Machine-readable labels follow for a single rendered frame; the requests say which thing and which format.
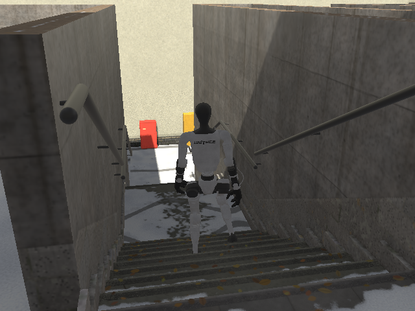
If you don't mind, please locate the robot left forearm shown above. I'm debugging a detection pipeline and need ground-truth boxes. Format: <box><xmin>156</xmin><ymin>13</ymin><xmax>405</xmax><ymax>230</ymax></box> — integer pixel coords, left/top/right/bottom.
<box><xmin>175</xmin><ymin>159</ymin><xmax>185</xmax><ymax>183</ymax></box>

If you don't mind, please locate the humanoid robot head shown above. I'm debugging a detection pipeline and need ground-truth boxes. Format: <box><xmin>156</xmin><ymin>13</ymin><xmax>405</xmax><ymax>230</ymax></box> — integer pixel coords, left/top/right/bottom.
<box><xmin>193</xmin><ymin>102</ymin><xmax>216</xmax><ymax>134</ymax></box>

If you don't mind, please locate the robot left thigh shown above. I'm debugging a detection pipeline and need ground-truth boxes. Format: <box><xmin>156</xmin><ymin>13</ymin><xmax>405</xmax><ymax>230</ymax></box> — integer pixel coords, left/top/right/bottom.
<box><xmin>186</xmin><ymin>181</ymin><xmax>201</xmax><ymax>225</ymax></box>

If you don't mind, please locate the left robot upper arm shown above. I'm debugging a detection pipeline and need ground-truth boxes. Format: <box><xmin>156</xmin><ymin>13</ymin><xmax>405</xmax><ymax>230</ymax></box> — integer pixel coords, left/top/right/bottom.
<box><xmin>178</xmin><ymin>132</ymin><xmax>191</xmax><ymax>168</ymax></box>

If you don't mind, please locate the robot left hand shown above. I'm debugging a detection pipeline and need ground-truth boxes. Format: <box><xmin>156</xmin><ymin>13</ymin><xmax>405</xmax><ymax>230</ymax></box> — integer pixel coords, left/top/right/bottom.
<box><xmin>174</xmin><ymin>180</ymin><xmax>187</xmax><ymax>194</ymax></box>

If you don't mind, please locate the robot right hand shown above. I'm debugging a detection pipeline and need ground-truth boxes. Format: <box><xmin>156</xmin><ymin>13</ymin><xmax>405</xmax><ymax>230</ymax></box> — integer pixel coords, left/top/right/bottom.
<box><xmin>226</xmin><ymin>189</ymin><xmax>242</xmax><ymax>207</ymax></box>

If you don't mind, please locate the robot right forearm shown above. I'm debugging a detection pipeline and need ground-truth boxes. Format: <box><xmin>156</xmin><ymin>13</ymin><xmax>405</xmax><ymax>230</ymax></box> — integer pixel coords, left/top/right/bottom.
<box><xmin>228</xmin><ymin>157</ymin><xmax>241</xmax><ymax>190</ymax></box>

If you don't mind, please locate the right robot upper arm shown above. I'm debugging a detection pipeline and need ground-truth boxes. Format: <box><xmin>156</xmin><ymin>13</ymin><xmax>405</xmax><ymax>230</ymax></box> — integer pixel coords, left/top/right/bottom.
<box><xmin>218</xmin><ymin>130</ymin><xmax>234</xmax><ymax>167</ymax></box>

